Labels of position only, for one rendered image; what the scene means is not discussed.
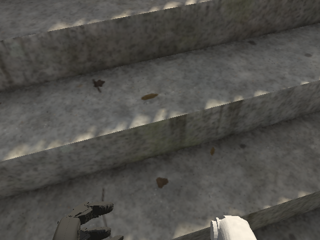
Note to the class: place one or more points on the robot right thigh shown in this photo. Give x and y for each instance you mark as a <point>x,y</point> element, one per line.
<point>230,228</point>

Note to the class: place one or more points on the robot left hand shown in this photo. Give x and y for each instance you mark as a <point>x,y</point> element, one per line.
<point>69,227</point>

